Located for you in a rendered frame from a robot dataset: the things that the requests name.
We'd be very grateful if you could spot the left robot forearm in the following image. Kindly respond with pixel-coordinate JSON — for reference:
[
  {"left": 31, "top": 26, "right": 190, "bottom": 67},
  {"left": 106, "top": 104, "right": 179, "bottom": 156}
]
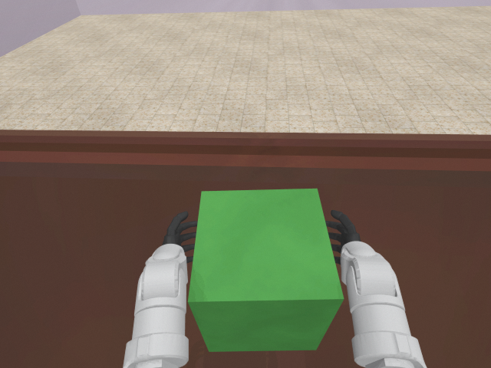
[{"left": 123, "top": 244, "right": 189, "bottom": 368}]

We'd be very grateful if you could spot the carton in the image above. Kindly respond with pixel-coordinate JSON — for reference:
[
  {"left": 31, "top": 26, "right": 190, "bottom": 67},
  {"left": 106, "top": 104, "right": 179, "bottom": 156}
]
[{"left": 188, "top": 189, "right": 344, "bottom": 352}]

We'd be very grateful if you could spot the robot left hand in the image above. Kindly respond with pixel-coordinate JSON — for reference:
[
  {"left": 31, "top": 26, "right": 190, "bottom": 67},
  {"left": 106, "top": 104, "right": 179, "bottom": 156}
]
[{"left": 162, "top": 211, "right": 198, "bottom": 263}]

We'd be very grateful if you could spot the robot right hand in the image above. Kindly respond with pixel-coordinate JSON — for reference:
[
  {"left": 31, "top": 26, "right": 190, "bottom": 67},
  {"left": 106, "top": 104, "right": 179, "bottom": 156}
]
[{"left": 325, "top": 210, "right": 361, "bottom": 264}]

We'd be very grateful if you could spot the right robot forearm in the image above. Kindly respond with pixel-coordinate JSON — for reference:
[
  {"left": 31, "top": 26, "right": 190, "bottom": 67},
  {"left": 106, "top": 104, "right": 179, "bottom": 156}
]
[{"left": 341, "top": 241, "right": 427, "bottom": 368}]

